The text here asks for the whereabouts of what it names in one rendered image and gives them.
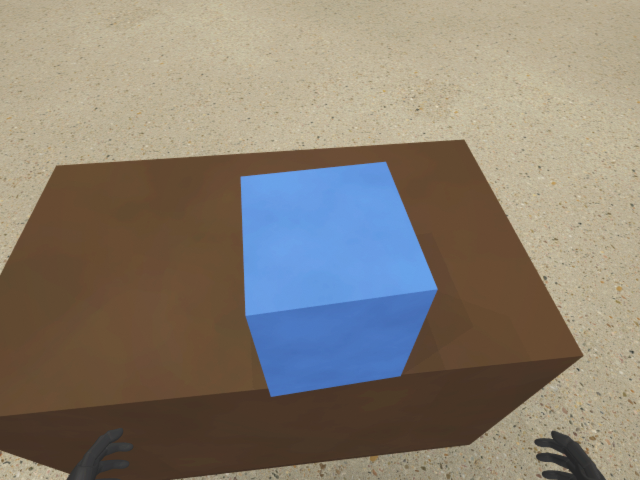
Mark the left robot hand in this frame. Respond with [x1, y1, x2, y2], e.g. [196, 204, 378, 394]
[67, 428, 133, 480]

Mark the carton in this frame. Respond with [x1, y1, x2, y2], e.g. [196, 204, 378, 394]
[241, 162, 438, 397]

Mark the right robot hand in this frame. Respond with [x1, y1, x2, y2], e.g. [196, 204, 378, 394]
[534, 431, 606, 480]

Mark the pedestal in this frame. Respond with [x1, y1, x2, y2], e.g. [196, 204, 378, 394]
[0, 140, 584, 480]

